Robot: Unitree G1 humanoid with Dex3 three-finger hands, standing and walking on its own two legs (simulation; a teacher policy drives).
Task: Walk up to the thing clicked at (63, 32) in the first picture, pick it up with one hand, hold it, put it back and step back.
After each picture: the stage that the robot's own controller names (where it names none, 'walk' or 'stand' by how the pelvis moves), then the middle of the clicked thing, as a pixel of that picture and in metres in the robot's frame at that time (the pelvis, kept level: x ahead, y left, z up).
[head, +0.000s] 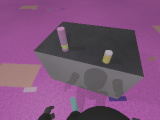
stand; (63, 40) +0.68 +0.32 +0.02
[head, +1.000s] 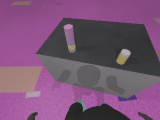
walk; (70, 40) +0.61 +0.21 +0.06
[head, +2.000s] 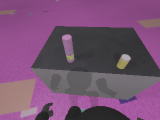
walk; (69, 50) +0.52 +0.22 +0.05
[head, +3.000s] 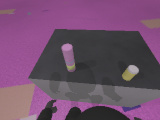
stand; (69, 59) +0.42 +0.19 +0.04
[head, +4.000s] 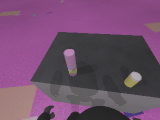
stand; (71, 64) +0.40 +0.18 +0.02
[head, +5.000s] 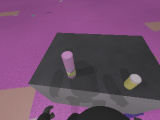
stand; (69, 66) +0.37 +0.19 +0.02
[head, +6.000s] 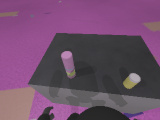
stand; (69, 66) +0.38 +0.19 +0.02
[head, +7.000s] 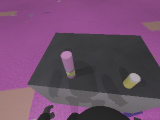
rise first; (69, 66) +0.37 +0.19 +0.02
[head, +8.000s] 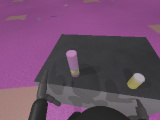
rise first; (73, 65) +0.39 +0.18 +0.02
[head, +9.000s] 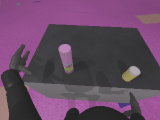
go down; (67, 60) +0.40 +0.17 +0.04
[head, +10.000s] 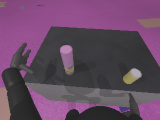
go down; (68, 62) +0.39 +0.17 +0.05
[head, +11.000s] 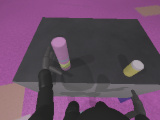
close in; (63, 56) +0.39 +0.18 +0.08
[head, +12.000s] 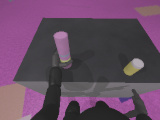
close; (64, 52) +0.42 +0.18 +0.09
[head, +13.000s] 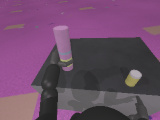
lift; (64, 51) +0.34 +0.17 +0.24
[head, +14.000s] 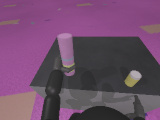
hold; (67, 57) +0.33 +0.16 +0.19
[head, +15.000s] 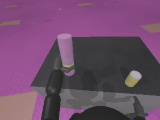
hold; (67, 57) +0.34 +0.16 +0.19
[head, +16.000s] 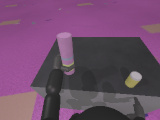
hold; (67, 56) +0.34 +0.16 +0.20
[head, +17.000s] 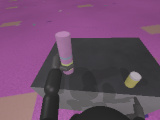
crouch; (66, 55) +0.33 +0.17 +0.21
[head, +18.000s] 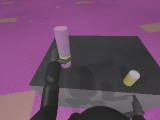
crouch; (63, 49) +0.38 +0.19 +0.20
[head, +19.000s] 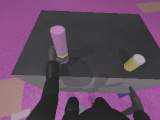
lower; (61, 47) +0.44 +0.19 +0.10
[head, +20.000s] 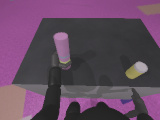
lower; (63, 53) +0.41 +0.18 +0.10
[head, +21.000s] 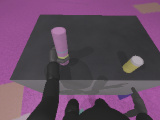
lower; (61, 49) +0.44 +0.18 +0.10
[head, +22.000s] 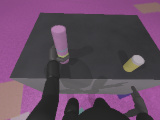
lower; (61, 47) +0.45 +0.18 +0.10
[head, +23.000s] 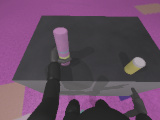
draw back; (63, 49) +0.44 +0.18 +0.10
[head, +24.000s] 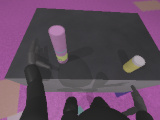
rise; (60, 48) +0.43 +0.18 +0.10
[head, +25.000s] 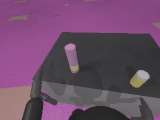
sink last; (72, 60) +0.41 +0.19 +0.06
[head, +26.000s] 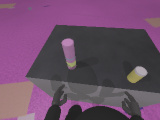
stand; (70, 56) +0.42 +0.18 +0.07
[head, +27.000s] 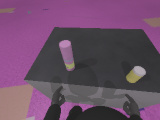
stand; (68, 57) +0.41 +0.19 +0.08
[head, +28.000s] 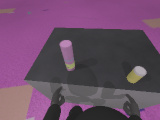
stand; (68, 57) +0.41 +0.18 +0.08
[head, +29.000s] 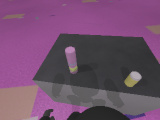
stand; (72, 61) +0.43 +0.18 +0.02
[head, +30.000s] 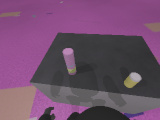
stand; (70, 63) +0.41 +0.19 +0.02
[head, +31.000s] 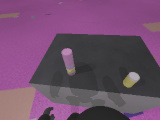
stand; (69, 63) +0.41 +0.20 +0.02
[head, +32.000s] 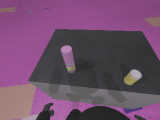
walk; (69, 61) +0.41 +0.19 +0.02
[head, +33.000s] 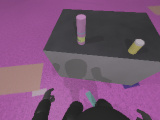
walk; (81, 31) +0.65 +0.14 +0.05
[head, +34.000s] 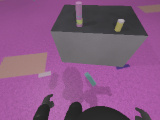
walk; (79, 15) +1.00 +0.20 +0.04
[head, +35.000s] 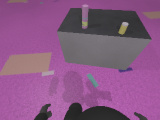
stand; (84, 17) +1.04 +0.16 +0.05
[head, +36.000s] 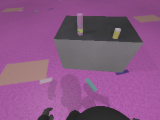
stand; (80, 25) +1.02 +0.18 +0.02
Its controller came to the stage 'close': yes
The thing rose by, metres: 0.19
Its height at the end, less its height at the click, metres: +0.00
